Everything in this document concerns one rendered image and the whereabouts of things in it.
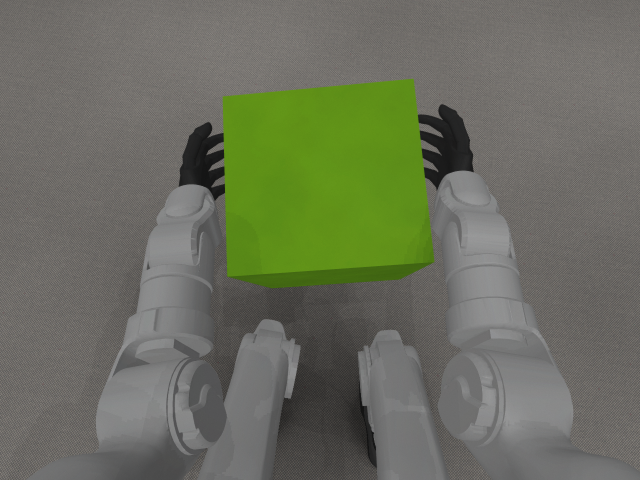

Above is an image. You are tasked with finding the robot right forearm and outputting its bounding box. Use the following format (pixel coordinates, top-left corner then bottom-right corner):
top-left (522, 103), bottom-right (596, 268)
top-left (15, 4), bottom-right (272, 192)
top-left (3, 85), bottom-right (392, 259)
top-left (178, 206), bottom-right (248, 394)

top-left (431, 171), bottom-right (573, 423)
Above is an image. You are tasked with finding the left robot shin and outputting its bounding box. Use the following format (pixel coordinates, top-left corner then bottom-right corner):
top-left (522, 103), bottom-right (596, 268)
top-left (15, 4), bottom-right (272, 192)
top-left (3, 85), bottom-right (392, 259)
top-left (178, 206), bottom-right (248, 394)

top-left (234, 319), bottom-right (287, 368)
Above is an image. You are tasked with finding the robot left forearm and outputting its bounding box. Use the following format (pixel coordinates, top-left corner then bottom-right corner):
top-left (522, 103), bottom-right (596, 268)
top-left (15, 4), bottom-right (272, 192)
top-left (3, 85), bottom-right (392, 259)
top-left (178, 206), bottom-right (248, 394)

top-left (96, 184), bottom-right (223, 441)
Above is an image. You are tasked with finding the right robot foot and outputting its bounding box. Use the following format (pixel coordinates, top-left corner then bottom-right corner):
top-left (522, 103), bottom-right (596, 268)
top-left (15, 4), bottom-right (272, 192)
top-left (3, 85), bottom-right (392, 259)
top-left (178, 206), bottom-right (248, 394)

top-left (359, 379), bottom-right (377, 468)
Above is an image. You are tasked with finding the left robot upper arm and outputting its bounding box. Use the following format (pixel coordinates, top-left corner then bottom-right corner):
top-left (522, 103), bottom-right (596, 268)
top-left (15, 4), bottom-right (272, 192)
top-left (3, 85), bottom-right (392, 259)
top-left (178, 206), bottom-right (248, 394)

top-left (26, 357), bottom-right (227, 480)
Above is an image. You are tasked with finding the robot left hand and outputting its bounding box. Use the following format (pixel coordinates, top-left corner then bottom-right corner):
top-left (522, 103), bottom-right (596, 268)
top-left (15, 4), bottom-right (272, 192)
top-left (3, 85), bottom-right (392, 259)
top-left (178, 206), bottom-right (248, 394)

top-left (179, 122), bottom-right (225, 200)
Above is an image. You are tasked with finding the robot right hand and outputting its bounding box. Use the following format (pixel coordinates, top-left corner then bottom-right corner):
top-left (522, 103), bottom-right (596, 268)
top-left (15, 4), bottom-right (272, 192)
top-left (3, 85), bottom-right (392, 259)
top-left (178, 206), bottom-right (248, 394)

top-left (418, 104), bottom-right (474, 190)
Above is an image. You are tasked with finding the carton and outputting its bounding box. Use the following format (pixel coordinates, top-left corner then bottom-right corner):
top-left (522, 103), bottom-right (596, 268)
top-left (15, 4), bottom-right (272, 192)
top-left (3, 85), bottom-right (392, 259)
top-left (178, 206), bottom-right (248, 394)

top-left (223, 79), bottom-right (435, 288)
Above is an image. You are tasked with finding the right robot upper arm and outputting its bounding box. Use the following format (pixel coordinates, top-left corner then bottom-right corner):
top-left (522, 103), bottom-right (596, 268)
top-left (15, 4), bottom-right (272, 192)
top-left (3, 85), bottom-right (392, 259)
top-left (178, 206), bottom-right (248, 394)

top-left (437, 348), bottom-right (640, 480)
